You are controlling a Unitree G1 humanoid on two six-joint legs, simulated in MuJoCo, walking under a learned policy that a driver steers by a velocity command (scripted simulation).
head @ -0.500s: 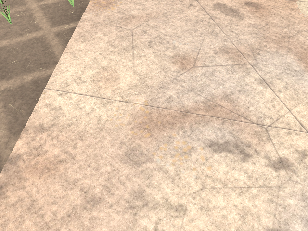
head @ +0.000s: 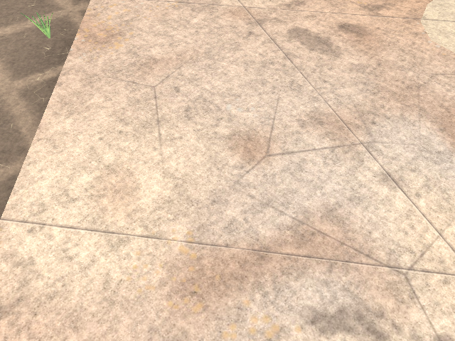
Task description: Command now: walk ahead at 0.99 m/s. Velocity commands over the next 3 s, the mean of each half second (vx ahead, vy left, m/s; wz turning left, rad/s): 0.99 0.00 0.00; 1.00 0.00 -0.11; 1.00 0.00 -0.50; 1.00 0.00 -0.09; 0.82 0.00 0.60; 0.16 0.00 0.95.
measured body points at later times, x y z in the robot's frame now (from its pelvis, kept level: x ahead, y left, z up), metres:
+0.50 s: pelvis +0.50 -0.03 +0.00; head +0.52 -0.03 +0.45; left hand +0.40 +0.22 -0.14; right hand +0.72 -0.25 -0.09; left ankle +0.71 +0.13 -0.68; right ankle +0.37 -0.10 -0.74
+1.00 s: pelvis +1.00 +0.01 -0.01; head +1.03 +0.00 +0.44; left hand +1.25 +0.21 -0.10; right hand +0.90 -0.24 -0.14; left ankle +0.83 +0.07 -0.74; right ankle +1.24 -0.13 -0.68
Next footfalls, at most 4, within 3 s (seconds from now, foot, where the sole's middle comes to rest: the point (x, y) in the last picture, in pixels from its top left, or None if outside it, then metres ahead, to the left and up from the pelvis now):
0.18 right None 0.41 -0.10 -0.77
0.64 left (201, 236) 0.87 0.07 -0.77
1.10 right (234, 141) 1.31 -0.07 -0.77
1.54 left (221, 72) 1.79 -0.04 -0.77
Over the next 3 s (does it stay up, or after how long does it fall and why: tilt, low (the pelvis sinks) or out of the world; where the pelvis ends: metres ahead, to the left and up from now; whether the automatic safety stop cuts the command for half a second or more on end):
stays up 2.59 -0.45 -0.01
